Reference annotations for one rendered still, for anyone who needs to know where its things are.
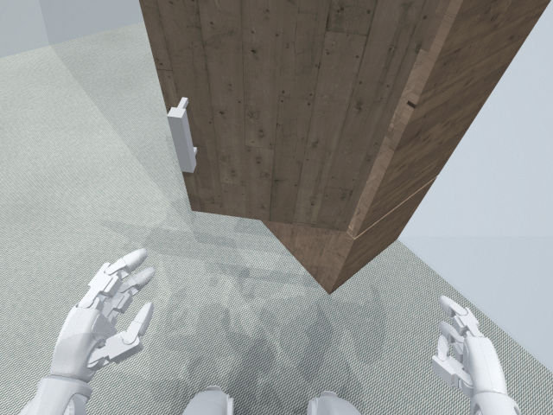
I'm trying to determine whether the robot thigh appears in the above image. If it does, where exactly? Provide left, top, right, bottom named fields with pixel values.
left=307, top=396, right=361, bottom=415
left=182, top=391, right=233, bottom=415

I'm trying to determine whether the robot left hand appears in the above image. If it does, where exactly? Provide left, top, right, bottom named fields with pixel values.
left=49, top=248, right=156, bottom=383

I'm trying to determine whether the robot right thigh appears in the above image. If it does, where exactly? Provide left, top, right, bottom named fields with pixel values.
left=307, top=396, right=361, bottom=415

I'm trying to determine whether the robot right forearm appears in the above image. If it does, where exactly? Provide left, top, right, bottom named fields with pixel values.
left=470, top=392, right=521, bottom=415

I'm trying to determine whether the cupboard door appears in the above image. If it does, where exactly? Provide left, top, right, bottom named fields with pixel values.
left=139, top=0, right=440, bottom=232

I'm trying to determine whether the robot left forearm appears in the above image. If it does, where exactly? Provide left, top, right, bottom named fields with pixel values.
left=19, top=375, right=92, bottom=415

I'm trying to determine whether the robot left thigh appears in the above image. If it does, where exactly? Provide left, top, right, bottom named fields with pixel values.
left=182, top=391, right=233, bottom=415

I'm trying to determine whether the handle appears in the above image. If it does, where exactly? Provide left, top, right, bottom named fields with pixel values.
left=167, top=97, right=197, bottom=173

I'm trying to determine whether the robot right hand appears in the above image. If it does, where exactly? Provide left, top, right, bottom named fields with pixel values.
left=432, top=295, right=508, bottom=400

